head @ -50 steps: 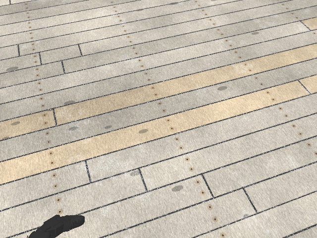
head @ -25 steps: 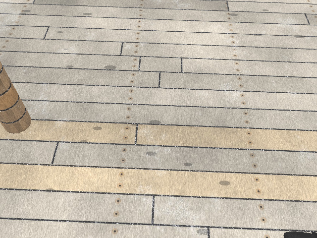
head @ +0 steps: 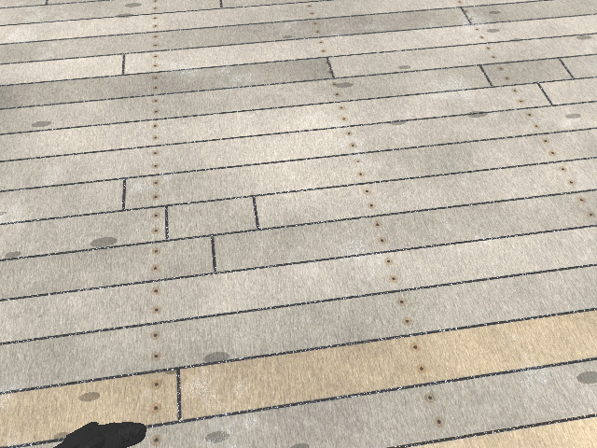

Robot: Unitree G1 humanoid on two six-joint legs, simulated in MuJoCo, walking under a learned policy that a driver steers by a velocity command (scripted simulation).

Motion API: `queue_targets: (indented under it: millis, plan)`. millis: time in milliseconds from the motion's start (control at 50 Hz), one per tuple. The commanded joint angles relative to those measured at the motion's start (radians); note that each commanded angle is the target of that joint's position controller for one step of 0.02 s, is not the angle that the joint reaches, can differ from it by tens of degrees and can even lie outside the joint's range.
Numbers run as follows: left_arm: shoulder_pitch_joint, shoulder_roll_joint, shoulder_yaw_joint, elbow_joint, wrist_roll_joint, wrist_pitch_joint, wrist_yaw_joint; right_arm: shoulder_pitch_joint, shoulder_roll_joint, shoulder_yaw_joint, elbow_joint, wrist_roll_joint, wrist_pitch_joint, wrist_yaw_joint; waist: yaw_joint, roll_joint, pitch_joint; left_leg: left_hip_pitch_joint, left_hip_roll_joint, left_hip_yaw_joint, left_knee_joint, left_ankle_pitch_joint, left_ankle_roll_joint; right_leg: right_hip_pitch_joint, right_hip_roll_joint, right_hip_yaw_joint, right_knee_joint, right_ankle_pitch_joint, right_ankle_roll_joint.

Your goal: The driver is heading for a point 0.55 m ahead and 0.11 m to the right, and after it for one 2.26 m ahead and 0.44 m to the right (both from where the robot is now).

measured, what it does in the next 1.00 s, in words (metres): walks ahead, turning right: left foot, then right foot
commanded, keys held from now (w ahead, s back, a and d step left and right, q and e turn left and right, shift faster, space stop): w+e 0.62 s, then e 0.22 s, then q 0.16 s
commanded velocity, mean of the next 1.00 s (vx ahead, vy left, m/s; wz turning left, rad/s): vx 0.40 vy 0.00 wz -0.50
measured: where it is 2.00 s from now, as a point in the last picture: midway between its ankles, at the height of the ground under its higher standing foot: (336, 418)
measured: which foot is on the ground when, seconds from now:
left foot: up 0.00-0.40, down 0.42-0.92, up 0.94-1.00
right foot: down 0.00-0.44, up 0.46-0.88, down 0.90-1.00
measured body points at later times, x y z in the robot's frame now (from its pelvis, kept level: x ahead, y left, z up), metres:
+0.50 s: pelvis +0.29 +0.02 +0.01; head +0.31 +0.02 +0.46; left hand +0.43 +0.28 -0.10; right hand +0.42 -0.28 -0.06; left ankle +0.39 +0.11 -0.71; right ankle +0.13 -0.07 -0.65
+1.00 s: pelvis +0.46 -0.08 +0.01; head +0.50 -0.12 +0.45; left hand +0.77 +0.01 -0.07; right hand +0.39 -0.37 -0.12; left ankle +0.44 +0.10 -0.64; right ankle +0.51 -0.21 -0.71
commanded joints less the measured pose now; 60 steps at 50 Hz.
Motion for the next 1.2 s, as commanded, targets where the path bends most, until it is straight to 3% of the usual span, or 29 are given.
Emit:
queue_targets:
  millis: [20,40,60,80,120,180,260,360,400,420,440,460,480,500,520,600,680,760,840,880,900,920,940,960,980,1000,1040,1080,1200]
  plan:
    - [0.376,0.216,0.08,-0.01,-0.012,-0.004,0.023,0.028,-0.098,0.004,-0.114,-0.009,-0.074,0.027,0.169,-0.186,-0.454,-0.736,-0.063,-0.206,0.78,-0.051,-0.023,1.005,-0.368,0.871,-0.231,-0.1,-0.346]
    - [0.328,0.179,0.068,-0.013,-0.001,-0.001,0.03,-0.077,-0.137,-0.009,-0.155,0.033,-0.093,0.037,0.181,-0.135,-0.299,-0.824,0.0,-0.223,0.775,0.031,-0.009,0.913,-0.332,0.719,-0.252,-0.111,-0.281]
    - [0.262,0.162,0.062,-0.027,0.0,0.002,0.035,-0.133,-0.121,0.001,-0.178,0.027,-0.103,0.035,0.148,-0.019,-0.204,-0.802,0.041,-0.208,0.69,0.101,-0.002,0.752,-0.296,0.612,-0.266,-0.041,-0.245]
    - [0.204,0.144,0.054,-0.039,0.002,0.005,0.034,-0.164,-0.112,-0.002,-0.184,0.0,-0.101,0.028,0.105,0.058,-0.112,-0.751,0.066,-0.187,0.602,0.134,-0.007,0.589,-0.259,0.53,-0.296,0.066,-0.22]
    - [0.147,0.13,0.048,-0.058,0.011,0.002,0.038,-0.111,-0.117,-0.011,-0.187,-0.012,-0.08,0.023,0.036,-0.009,-0.073,-0.641,0.093,-0.189,0.515,0.145,-0.035,0.416,-0.22,0.465,-0.336,0.202,-0.236]
    - [0.146,0.152,0.054,-0.041,0.001,0.0,0.053,-0.126,-0.075,0.001,-0.186,-0.018,-0.056,0.014,0.022,-0.016,-0.038,-0.595,0.089,-0.143,0.327,0.2,-0.078,0.273,-0.17,0.353,-0.353,0.279,-0.215]
    - [0.202,0.183,0.066,-0.011,-0.011,0.014,0.07,-0.281,-0.032,0.02,-0.211,-0.011,-0.059,0.022,0.087,-0.06,-0.04,-0.466,0.025,-0.121,0.008,0.496,-0.094,0.204,-0.098,0.287,-0.326,0.159,-0.148]
    - [0.258,0.174,0.068,0.009,-0.018,0.029,0.073,-0.329,-0.091,-0.01,-0.229,0.011,-0.075,0.033,0.095,-0.098,-0.052,-0.396,-0.005,-0.172,-0.158,0.463,-0.063,0.33,-0.147,0.441,-0.215,-0.004,-0.105]
    - [0.235,0.154,0.064,0.0,-0.013,0.033,0.072,-0.241,-0.11,-0.029,-0.209,0.012,-0.083,0.032,0.04,-0.118,-0.066,-0.271,-0.004,-0.156,-0.211,0.415,-0.021,0.329,-0.129,0.464,-0.131,-0.005,-0.072]
    - [0.228,0.112,0.051,-0.012,-0.007,0.029,0.069,-0.146,-0.139,-0.044,-0.198,0.001,-0.087,0.025,-0.008,-0.1,-0.129,-0.108,0.058,-0.195,-0.212,0.395,0.019,0.279,-0.084,0.425,0.002,0.002,-0.038]
    - [0.246,0.044,0.027,-0.032,0.01,0.025,0.067,0.009,-0.2,-0.061,-0.186,-0.011,-0.087,0.016,-0.056,0.048,-0.264,0.144,0.251,-0.39,-0.215,0.353,0.083,0.146,-0.006,0.314,0.302,-0.208,0.007]
    - [0.363,0.04,0.02,-0.062,-0.026,0.017,0.068,0.068,-0.259,-0.076,-0.144,-0.016,-0.073,0.024,0.005,0.408,-0.336,0.352,0.44,-0.876,-0.33,0.054,0.242,-0.184,0.062,0.212,0.59,-0.474,0.049]
    - [0.348,0.139,0.039,-0.03,-0.03,0.019,0.072,0.024,-0.162,-0.057,-0.174,0.001,-0.07,0.027,-0.019,0.244,-0.239,0.286,0.421,-0.884,-0.376,-0.118,0.224,-0.278,-0.009,0.239,0.713,-0.409,0.068]
    - [0.246,0.173,0.051,-0.043,-0.02,0.026,0.07,-0.006,-0.113,-0.042,-0.181,0.003,-0.063,0.021,-0.04,0.151,-0.137,0.185,0.378,-0.708,-0.371,-0.061,0.181,-0.297,-0.038,0.212,0.746,-0.316,0.075]
    - [0.2,0.158,0.051,-0.052,-0.01,0.032,0.07,-0.047,-0.097,-0.034,-0.183,-0.006,-0.059,0.021,-0.023,0.081,-0.08,0.074,0.333,-0.58,-0.383,0.088,0.16,-0.26,-0.069,0.193,0.724,-0.248,0.079]
    - [0.176,0.099,0.049,-0.059,-0.012,0.046,0.057,-0.081,-0.055,-0.024,-0.141,-0.007,-0.063,0.019,0.018,0.106,-0.012,-0.082,0.235,-0.312,-0.464,0.323,0.144,-0.182,-0.124,0.157,0.633,-0.158,0.082]
    - [0.116,0.074,0.04,-0.086,-0.001,0.054,0.058,-0.099,-0.116,-0.043,-0.099,-0.009,-0.059,0.011,0.04,0.1,0.013,-0.073,0.261,-0.155,-0.449,0.741,0.164,-0.208,-0.124,0.133,0.457,-0.08,0.12]
    - [0.025,0.049,0.03,-0.095,0.002,0.048,0.032,-0.111,-0.145,-0.048,-0.074,0.007,-0.029,-0.009,0.006,0.097,-0.01,-0.074,0.222,0.003,-0.409,0.851,0.126,-0.07,-0.097,0.047,0.184,0.126,0.113]
    - [0.001,0.093,0.051,-0.12,0.004,0.056,0.005,-0.108,-0.186,-0.061,-0.058,0.036,-0.012,-0.013,0.018,0.118,-0.041,0.007,0.256,0.028,-0.3,0.935,0.1,0.027,-0.057,0.009,0.047,0.055,0.058]
    - [0.113,0.122,0.072,-0.097,0.012,0.052,0.008,-0.108,-0.183,-0.06,-0.05,0.054,-0.009,-0.012,0.089,0.09,-0.098,-0.005,0.232,0.034,-0.123,1.016,0.075,0.218,0.0,-0.004,-0.093,0.087,0.004]
    - [0.195,0.164,0.09,-0.074,0.015,0.05,0.024,-0.074,-0.15,-0.047,-0.041,0.042,-0.012,-0.006,0.127,0.03,-0.146,-0.079,0.176,0.063,0.047,0.899,0.035,0.39,0.002,0.018,-0.166,0.283,-0.03]
    - [0.258,0.238,0.094,-0.078,0.033,0.051,0.05,-0.047,-0.058,-0.012,-0.074,-0.021,-0.017,0.005,0.116,-0.185,-0.257,-0.362,0.099,0.072,0.372,0.221,-0.017,0.695,-0.261,0.311,-0.064,0.848,-0.123]
    - [0.18,0.207,0.055,-0.108,0.052,0.039,0.05,0.085,-0.032,0.02,-0.047,-0.009,-0.021,0.026,0.045,-0.266,-0.468,-0.511,0.019,-0.105,0.602,-0.263,-0.057,0.843,-0.522,0.635,-0.083,0.981,-0.345]
    - [0.192,0.114,0.038,-0.095,0.046,0.044,0.039,0.041,-0.14,-0.012,-0.004,0.021,-0.003,0.034,0.107,-0.088,-0.471,-0.473,0.071,-0.198,0.61,-0.198,-0.068,0.731,-0.437,0.514,-0.12,0.787,-0.294]
    - [0.144,0.097,0.027,-0.076,0.034,0.039,0.032,-0.04,-0.13,-0.011,-0.034,0.043,0.01,0.034,0.092,-0.084,-0.334,-0.524,0.092,-0.18,0.568,-0.172,-0.068,0.647,-0.373,0.392,-0.141,0.653,-0.239]
    - [0.096,0.084,0.022,-0.057,0.026,0.037,0.031,-0.077,-0.102,-0.007,-0.029,0.034,0.025,0.02,0.067,-0.026,-0.245,-0.527,0.119,-0.17,0.488,-0.133,-0.073,0.532,-0.326,0.332,-0.175,0.512,-0.187]
    - [0.019,0.094,0.025,-0.034,0.041,0.033,0.036,-0.049,-0.102,-0.012,-0.006,0.019,0.062,-0.003,0.014,-0.071,-0.15,-0.367,0.115,-0.15,0.396,-0.02,-0.096,0.276,-0.273,0.224,-0.26,0.385,-0.148]
    - [-0.021,0.1,0.031,-0.02,0.054,0.028,0.049,-0.002,-0.084,-0.014,0.013,0.015,0.076,-0.017,-0.009,-0.106,-0.14,-0.304,0.094,-0.127,0.332,0.027,-0.112,0.215,-0.263,0.162,-0.294,0.326,-0.153]
    - [-0.008,0.126,0.05,0.028,0.033,0.055,0.098,-0.125,-0.085,-0.024,-0.049,0.015,0.096,-0.027,0.045,-0.105,-0.094,-0.401,0.106,-0.107,0.279,0.071,-0.086,0.277,-0.328,0.168,-0.352,-0.005,-0.166]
